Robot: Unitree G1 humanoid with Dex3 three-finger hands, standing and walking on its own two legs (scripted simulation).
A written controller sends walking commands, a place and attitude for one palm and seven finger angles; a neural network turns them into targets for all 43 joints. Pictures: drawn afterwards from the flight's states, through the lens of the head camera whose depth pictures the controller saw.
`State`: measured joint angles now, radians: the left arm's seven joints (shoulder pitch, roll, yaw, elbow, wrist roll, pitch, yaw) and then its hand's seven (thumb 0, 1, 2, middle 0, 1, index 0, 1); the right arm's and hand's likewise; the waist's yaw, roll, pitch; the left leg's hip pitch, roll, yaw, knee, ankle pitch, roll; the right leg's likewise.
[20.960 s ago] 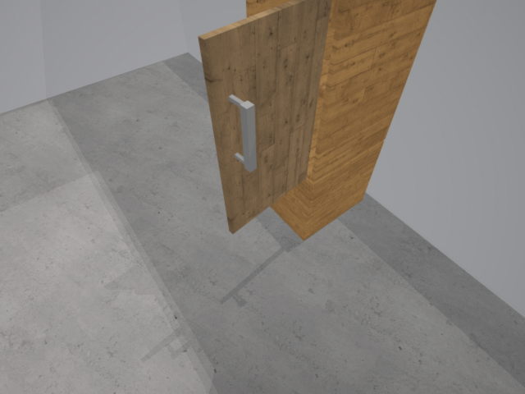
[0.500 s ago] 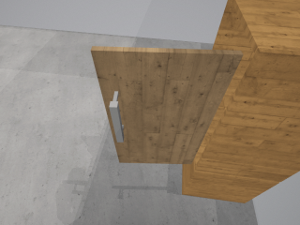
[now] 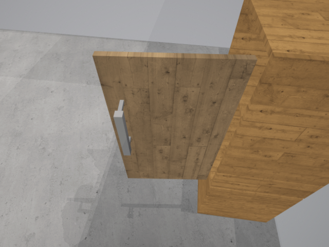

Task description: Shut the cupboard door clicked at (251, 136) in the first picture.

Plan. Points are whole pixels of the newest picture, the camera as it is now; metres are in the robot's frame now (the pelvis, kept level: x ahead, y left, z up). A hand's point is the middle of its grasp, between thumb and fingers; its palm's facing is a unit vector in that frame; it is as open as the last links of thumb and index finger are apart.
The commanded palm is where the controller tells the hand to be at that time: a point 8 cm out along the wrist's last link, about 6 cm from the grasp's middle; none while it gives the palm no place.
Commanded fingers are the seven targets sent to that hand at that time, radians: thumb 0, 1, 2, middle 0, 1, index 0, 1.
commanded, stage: look again from close up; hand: left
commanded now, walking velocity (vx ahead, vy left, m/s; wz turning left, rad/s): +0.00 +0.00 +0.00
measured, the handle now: (124, 129) +0.40 +0.14 +0.03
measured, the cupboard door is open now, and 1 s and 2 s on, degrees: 97 97 97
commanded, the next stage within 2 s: raise the hand and make a fist in 0.08 s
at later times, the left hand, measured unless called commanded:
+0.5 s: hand (108, 224) +0.17 +0.14 -0.01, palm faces +0.05 -1.00 -0.02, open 6.6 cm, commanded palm +0.10 +0.21 -0.05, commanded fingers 0.00 0.90 0.90 -0.49 -0.62 -0.49 -0.62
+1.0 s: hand (96, 232) +0.16 +0.16 -0.02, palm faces +0.07 -1.00 -0.03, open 4.2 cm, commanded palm +0.12 +0.21 -0.01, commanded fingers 0.00 0.90 0.90 -0.95 -1.12 -0.95 -1.12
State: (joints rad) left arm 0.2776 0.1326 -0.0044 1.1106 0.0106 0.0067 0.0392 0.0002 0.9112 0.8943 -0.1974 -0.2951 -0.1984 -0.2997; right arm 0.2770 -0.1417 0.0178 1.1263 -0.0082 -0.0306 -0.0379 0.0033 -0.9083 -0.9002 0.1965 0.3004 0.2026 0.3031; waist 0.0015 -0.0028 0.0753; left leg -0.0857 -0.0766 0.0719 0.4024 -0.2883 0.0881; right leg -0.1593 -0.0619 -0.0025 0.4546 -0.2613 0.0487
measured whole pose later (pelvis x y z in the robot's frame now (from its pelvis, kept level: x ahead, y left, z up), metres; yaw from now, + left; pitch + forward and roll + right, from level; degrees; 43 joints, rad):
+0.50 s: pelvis -0.05 -0.05 -0.06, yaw +3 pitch +9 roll +2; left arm 0.31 0.19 0.17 0.21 -0.27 -0.56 -0.27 0.01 0.92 0.89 -0.32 -0.43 -0.32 -0.44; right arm 0.23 -0.28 -0.06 0.61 0.01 -0.31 0.01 0.02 -0.91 -0.90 0.20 0.30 0.20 0.30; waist -0.04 -0.03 -0.14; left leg -0.67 -0.05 0.04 0.98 -0.47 0.03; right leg -0.75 -0.01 -0.05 1.00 -0.41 -0.06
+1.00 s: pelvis -0.05 -0.05 -0.08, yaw +4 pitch +12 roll -1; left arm 0.39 0.24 0.20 -0.03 -0.33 -0.32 -0.31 0.01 0.90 0.89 -0.78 -0.93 -0.78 -0.93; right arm 0.28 -0.20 0.04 0.53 0.03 -0.24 -0.05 0.01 -0.90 -0.90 0.20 0.30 0.21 0.30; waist 0.01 0.03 -0.11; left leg -0.79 -0.02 -0.01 1.09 -0.52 0.02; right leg -0.82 0.01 -0.11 1.04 -0.43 -0.07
